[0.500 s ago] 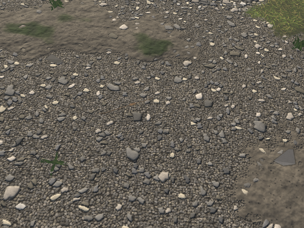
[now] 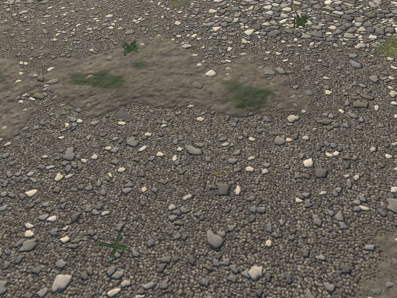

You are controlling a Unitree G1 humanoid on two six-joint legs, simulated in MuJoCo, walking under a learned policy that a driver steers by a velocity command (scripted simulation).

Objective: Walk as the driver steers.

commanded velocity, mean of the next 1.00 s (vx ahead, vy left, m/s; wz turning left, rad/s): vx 0.46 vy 0.00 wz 0.02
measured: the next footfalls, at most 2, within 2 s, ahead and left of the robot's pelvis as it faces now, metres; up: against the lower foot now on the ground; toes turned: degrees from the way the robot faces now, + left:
left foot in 0.36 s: +0.32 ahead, +0.12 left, +0.00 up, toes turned +3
right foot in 0.90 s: +0.64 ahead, -0.05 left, +0.00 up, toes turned -4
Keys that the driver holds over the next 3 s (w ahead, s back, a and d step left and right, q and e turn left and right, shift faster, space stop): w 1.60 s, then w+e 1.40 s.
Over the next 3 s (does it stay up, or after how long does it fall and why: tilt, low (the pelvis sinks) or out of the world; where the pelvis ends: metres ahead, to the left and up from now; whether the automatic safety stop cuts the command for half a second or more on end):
stays up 1.55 -0.13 -0.01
